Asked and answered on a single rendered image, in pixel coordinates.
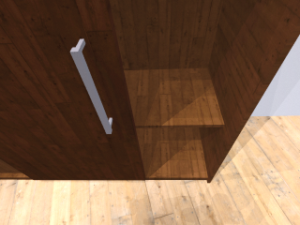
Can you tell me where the handle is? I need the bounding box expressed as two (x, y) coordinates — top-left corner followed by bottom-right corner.
(70, 38), (113, 134)

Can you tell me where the wardrobe door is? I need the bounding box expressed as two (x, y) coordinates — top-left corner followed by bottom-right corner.
(0, 0), (145, 181)
(0, 159), (21, 173)

